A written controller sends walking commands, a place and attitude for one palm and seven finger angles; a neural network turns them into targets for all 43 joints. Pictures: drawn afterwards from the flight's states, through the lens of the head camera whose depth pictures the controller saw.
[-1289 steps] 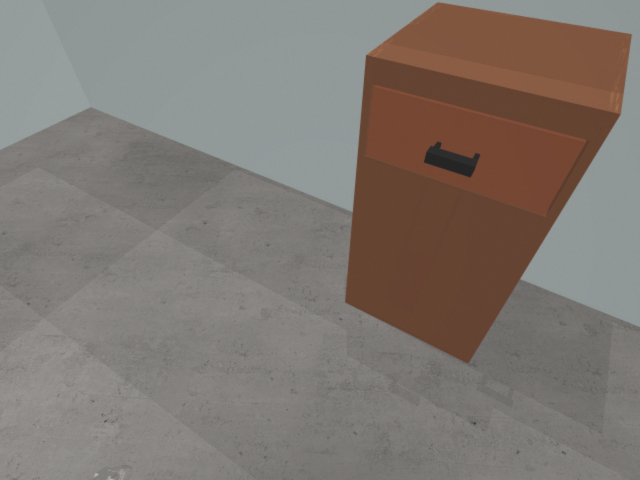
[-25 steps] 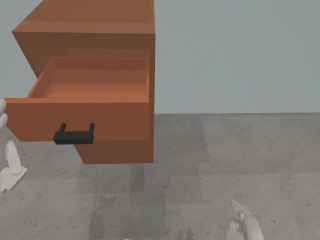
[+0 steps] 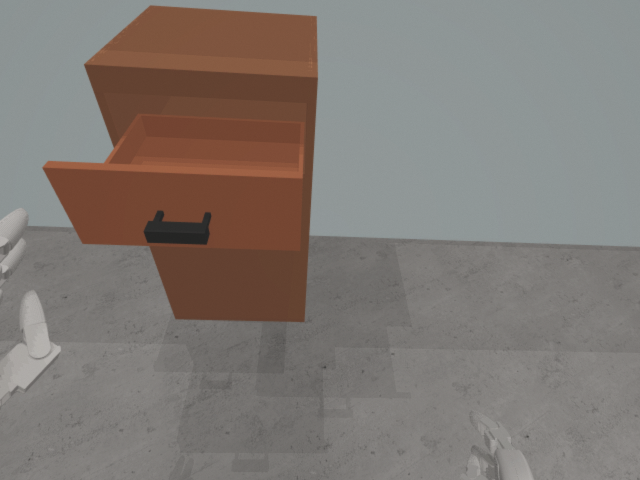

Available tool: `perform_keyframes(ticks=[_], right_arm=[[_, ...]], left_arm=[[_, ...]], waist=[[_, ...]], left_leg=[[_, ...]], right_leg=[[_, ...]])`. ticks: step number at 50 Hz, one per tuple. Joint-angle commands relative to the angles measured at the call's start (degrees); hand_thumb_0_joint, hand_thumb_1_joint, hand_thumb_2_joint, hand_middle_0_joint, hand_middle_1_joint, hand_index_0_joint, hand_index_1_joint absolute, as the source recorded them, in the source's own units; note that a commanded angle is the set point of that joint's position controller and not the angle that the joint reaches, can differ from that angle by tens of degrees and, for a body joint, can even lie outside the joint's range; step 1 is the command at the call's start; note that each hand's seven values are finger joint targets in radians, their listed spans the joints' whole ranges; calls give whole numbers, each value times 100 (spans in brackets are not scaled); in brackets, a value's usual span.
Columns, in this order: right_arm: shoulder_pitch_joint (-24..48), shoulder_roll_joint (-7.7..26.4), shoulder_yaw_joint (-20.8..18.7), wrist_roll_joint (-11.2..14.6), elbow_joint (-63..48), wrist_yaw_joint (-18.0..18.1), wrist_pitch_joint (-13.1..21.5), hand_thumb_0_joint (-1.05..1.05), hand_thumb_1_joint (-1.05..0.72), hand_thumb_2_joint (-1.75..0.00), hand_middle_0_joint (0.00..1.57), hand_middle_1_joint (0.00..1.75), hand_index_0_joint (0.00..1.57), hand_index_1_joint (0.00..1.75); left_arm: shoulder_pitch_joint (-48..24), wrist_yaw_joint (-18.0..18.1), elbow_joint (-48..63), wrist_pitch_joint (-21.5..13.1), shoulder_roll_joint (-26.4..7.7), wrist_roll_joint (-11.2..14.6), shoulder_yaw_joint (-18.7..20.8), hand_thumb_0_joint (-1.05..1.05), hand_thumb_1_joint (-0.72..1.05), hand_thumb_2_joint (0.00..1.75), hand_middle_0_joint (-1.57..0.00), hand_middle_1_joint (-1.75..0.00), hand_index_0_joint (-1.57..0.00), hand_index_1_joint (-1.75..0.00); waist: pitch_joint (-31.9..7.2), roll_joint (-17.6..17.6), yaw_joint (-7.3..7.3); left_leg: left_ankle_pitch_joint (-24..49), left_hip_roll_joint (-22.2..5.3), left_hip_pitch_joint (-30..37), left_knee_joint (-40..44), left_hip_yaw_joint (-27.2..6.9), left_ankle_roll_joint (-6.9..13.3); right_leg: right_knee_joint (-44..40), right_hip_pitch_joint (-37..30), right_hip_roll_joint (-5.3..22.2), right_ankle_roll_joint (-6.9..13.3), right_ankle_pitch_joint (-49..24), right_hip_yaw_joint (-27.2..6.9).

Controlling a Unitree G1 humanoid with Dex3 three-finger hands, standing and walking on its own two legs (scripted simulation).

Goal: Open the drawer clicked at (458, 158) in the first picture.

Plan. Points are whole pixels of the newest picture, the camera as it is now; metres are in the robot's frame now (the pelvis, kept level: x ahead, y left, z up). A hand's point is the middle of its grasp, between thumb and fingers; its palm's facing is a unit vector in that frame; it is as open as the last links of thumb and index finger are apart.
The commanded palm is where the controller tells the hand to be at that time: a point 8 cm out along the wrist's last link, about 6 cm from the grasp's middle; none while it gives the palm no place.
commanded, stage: stop stepping back and stand still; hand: left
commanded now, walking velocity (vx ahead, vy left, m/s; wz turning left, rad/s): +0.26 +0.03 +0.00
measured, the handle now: (180, 224) +0.53 +0.28 +0.00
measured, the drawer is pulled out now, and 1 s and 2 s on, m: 0.28 0.28 0.28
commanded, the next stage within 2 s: let the arm hang, fingers relaxed in 0.76 s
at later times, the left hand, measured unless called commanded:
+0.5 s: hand (42, 370) +0.17 +0.25 +0.17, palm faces +0.41 -0.79 -0.46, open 7.5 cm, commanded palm +0.11 +0.28 +0.19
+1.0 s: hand (95, 459) +0.16 +0.27 -0.03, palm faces +0.11 -0.88 -0.46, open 7.4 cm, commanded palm none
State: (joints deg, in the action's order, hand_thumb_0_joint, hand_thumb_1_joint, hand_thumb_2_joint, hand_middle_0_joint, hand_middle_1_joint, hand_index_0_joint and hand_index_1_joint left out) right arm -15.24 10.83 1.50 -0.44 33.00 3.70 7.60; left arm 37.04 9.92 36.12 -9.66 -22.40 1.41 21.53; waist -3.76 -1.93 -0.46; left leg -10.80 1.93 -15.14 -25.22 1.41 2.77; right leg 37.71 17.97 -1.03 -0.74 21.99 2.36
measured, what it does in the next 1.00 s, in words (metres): steps on the spot: right foot, then left foot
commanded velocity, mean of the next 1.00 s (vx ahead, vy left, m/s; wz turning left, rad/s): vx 0.05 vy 0.03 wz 0.00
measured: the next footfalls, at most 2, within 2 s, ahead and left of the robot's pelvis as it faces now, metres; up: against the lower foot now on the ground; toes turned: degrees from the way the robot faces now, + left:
right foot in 0.08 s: +0.00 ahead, -0.11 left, +0.00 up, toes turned -2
left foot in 0.38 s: +0.03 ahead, +0.12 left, +0.00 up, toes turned +5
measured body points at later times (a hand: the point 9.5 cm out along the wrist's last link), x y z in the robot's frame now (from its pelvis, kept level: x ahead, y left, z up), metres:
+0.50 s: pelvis -0.02 +0.00 -0.01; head -0.03 +0.01 +0.44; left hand +0.14 +0.29 +0.19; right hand +0.12 -0.26 -0.09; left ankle -0.01 +0.12 -0.74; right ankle -0.04 -0.11 -0.74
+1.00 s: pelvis -0.04 +0.02 -0.01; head -0.03 +0.00 +0.44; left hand +0.15 +0.31 +0.00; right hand +0.14 -0.23 -0.12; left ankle -0.01 +0.12 -0.74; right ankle -0.04 -0.11 -0.74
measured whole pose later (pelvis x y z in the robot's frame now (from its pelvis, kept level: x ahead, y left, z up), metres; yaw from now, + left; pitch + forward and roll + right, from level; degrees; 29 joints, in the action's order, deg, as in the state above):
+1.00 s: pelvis -0.04 +0.02 -0.01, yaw +1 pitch +1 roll +0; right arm -5.6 16.7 -0.6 -0.9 43.6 -1.0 3.4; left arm 17.8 1.3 -12.8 -0.5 -19.0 -1.9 7.1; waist -0.9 3.7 -0.1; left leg -15.1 -0.3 -20.4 -33.9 5.3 2.3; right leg 35.1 18.1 2.6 -1.2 18.4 2.1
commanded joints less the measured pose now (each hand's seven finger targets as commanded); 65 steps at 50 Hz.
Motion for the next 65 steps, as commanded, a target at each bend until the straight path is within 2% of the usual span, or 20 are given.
perform_keyframes(ticks=[1,3,5,6,11,16,18,20,21,23,25,30,36,42,43,45,48,52,58,65], right_arm=[[788,908,-313,38,-729,90,210,0,-90,-90,20,30,20,30],[790,862,-339,-3,-652,80,115,0,-90,-90,20,30,20,30],[860,835,-365,-42,-555,40,11,0,-90,-90,20,30,20,30],[911,886,-380,-49,-501,1,10,0,-90,-90,20,30,20,30],[889,685,-320,-19,-548,18,-23,0,-90,-90,20,30,20,30],[706,652,-339,-26,-535,126,179,0,-90,-90,20,30,20,30],[554,762,-387,-12,-577,142,223,0,-90,-90,20,30,20,30],[609,970,-467,29,-691,119,243,0,-90,-90,20,30,20,30],[595,968,-471,73,-726,94,254,0,-90,-90,20,30,20,30],[603,862,-407,47,-605,74,259,0,-90,-90,20,30,20,30],[664,883,-374,74,-600,42,303,0,-90,-90,20,30,20,30],[620,750,-388,96,-588,-84,281,0,-90,-90,20,30,20,30],[801,726,-318,53,-699,-21,156,0,-90,-90,20,30,20,30],[794,719,-292,73,-748,-9,168,0,-90,-90,20,30,20,30],[1171,1827,-699,109,710,-458,444,0,-90,-90,20,30,20,30],[644,1456,-651,77,630,-444,-111,0,-90,-90,20,30,20,30],[776,1503,-513,-25,603,-425,-358,0,-90,-90,20,30,20,30],[859,1397,-462,-60,812,-396,-556,0,-90,-90,20,30,20,30],[767,1257,-335,-72,1503,-367,-718,0,-90,-90,20,30,20,30],[301,1208,-391,-49,2179,-286,-778,0,-90,-90,20,30,20,30]], left_arm=[[-611,117,532,-236,-682,-81,383,0,90,90,-20,-30,-20,-30],[-734,72,278,-244,-664,-102,340,0,90,90,-20,-30,-20,-30],[-1037,15,460,-292,-928,-31,456,0,90,90,-20,-30,-20,-30],[-1320,40,658,-411,-1032,-18,545,0,90,90,-20,-30,-20,-30],[-590,33,893,-536,-1019,-27,624,0,90,90,-20,-30,-20,-30],[-318,121,922,-566,-938,3,665,0,90,90,-20,-30,-20,-30],[-277,138,940,-587,-888,45,668,0,90,90,-20,-30,-20,-30],[-278,134,1077,-628,-880,60,707,0,90,90,-20,-30,-20,-30],[-244,119,1032,-623,-896,81,686,0,90,90,-20,-30,-20,-30],[-131,90,907,-593,-850,41,722,0,90,90,-20,-30,-20,-30],[-348,69,915,-596,-778,3,646,0,90,90,-20,-30,-20,-30],[-180,52,884,-618,-771,65,615,0,90,90,-20,-30,-20,-30],[-85,35,1024,-587,-902,90,779,0,90,90,-20,-30,-20,-30],[-164,-6,906,-544,-724,113,601,0,90,90,-20,-30,-20,-30],[-869,-733,-4007,308,-17,-415,-1629,0,90,90,-20,-30,-20,-30],[-908,-909,-4181,911,117,-365,-1520,0,90,90,-20,-30,-20,-30],[-1395,-954,-4970,888,-27,-376,-1559,0,90,90,-20,-30,-20,-30],[-1942,-965,-6408,899,-450,-382,-1625,0,90,90,-20,-30,-20,-30],[-2206,-929,-7993,955,-278,-275,-1889,0,90,90,-20,-30,-20,-30],[-2111,-927,-9145,913,-199,-237,-1902,0,90,90,-20,-30,-20,-30]], waist=[[593,1091,-67],[598,208,-73],[628,-1290,-14],[551,-1114,0],[264,-130,-49],[113,-231,-21],[33,260,-49],[-68,1137,6],[-186,1047,9],[72,1236,-9],[369,1051,-7],[-184,-310,-100],[-304,618,-11],[-246,491,-14],[260,602,-243],[-108,763,-134],[-216,65,24],[-117,-1000,10],[407,836,24],[501,857,3]], left_leg=[[-3301,-1264,-1808,1495,-976,163],[-2759,-720,-1653,305,-534,-44],[-1319,-214,-1646,-2487,11,-226],[-1377,-259,-1861,-3239,-35,-279],[-938,-464,-1291,-2301,49,-249],[-653,-244,-58,-300,489,-155],[-509,-451,337,335,147,-27],[680,-1303,691,306,-970,313],[1443,-1542,818,229,-1159,350],[849,-1472,37,512,-880,281],[441,-1283,-514,420,-534,140],[438,-444,-72,-727,127,-270],[1593,-811,460,42,-148,-193],[1299,-814,288,147,-118,-205],[1804,-937,-25,-567,-146,-145],[1734,-1077,115,-385,-193,-83],[1598,-1288,-345,-123,-750,267],[510,-612,-66,-570,-297,-48],[-291,-771,5,310,-457,-102],[-1135,-796,129,665,-523,-128]], right_leg=[[-640,-1217,-95,75,122,337],[-1749,-962,317,406,805,-404],[-3072,-146,1949,1212,1675,-2768],[-3068,-380,2203,1365,928,-2785],[-2685,-196,1693,1097,283,-1530],[-2232,-359,1319,811,90,-1108],[-1522,-437,965,499,-504,-830],[-582,-34,298,113,-1052,-248],[-287,18,185,25,-922,-12],[-383,-296,158,26,-219,135],[-740,-646,211,46,-853,97],[-1600,-819,1044,471,-2754,-1032],[-1187,-763,372,103,-2457,-284],[-1310,-915,303,53,-2374,-213],[-560,-51,706,152,-2626,-39],[-516,38,544,106,-1627,-198],[-217,-324,349,146,-846,-175],[-1140,-376,949,428,-1765,-777],[-1567,-408,673,313,-544,-661],[-2088,-495,687,393,-55,-610]])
